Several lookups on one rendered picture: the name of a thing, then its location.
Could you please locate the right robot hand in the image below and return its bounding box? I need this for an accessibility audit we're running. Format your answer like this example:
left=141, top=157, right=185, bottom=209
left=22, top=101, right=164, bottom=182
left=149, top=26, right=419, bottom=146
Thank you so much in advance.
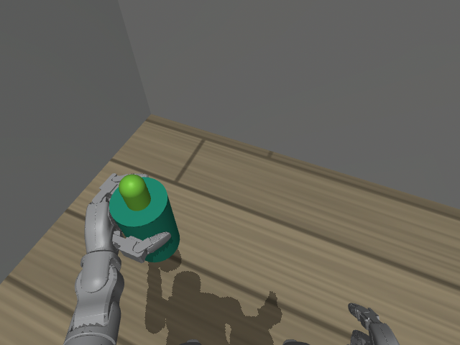
left=347, top=303, right=399, bottom=345

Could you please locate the bottle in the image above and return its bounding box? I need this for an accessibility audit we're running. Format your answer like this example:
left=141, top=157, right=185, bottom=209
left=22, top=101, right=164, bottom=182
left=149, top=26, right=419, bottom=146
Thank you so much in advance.
left=109, top=174, right=180, bottom=262

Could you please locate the left robot arm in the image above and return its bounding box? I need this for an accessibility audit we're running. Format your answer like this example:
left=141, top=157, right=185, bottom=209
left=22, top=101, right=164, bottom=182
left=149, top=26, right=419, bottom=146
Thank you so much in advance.
left=63, top=250, right=124, bottom=345

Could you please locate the left robot hand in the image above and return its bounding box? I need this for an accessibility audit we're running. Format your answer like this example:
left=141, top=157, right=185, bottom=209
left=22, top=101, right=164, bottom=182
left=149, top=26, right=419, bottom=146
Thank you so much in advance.
left=84, top=173, right=171, bottom=263

